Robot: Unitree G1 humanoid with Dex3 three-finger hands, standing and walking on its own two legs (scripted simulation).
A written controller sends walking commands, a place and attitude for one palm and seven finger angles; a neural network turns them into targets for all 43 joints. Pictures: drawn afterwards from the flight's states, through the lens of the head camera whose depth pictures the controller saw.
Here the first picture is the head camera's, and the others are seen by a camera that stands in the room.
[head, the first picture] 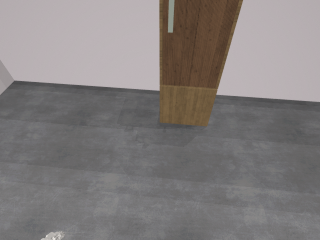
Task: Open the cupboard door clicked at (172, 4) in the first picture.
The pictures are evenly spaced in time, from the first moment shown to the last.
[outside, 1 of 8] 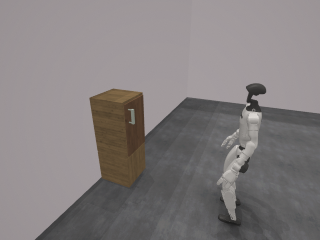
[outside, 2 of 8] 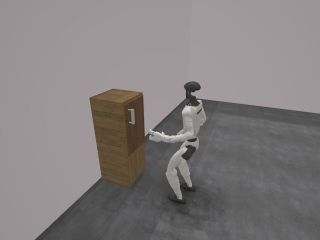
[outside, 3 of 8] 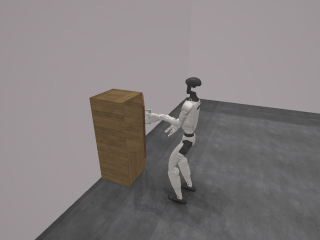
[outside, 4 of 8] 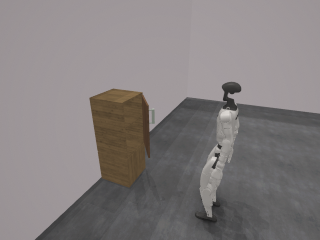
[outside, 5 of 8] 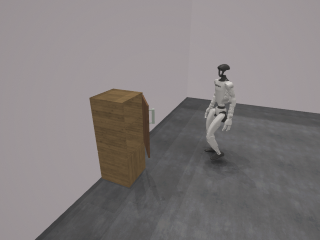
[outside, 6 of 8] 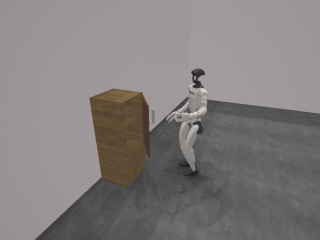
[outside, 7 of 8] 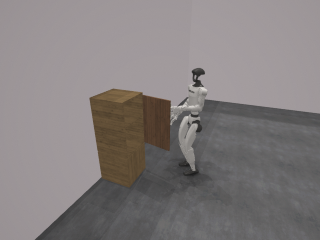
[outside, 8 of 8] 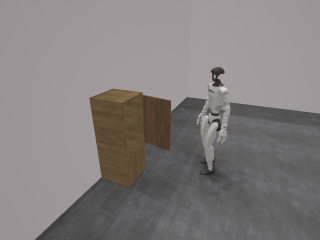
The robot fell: no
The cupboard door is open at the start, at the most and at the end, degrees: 0 80 80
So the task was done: yes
